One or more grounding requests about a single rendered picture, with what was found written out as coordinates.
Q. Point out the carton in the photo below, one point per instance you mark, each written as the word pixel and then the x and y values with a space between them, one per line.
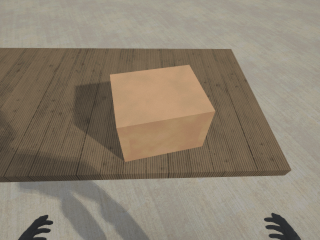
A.
pixel 160 111

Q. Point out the table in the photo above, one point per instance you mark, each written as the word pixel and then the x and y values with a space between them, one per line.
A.
pixel 57 118

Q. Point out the robot right hand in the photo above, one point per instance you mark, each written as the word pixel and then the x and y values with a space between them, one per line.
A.
pixel 287 231

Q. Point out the robot left hand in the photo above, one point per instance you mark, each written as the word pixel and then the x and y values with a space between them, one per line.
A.
pixel 34 230

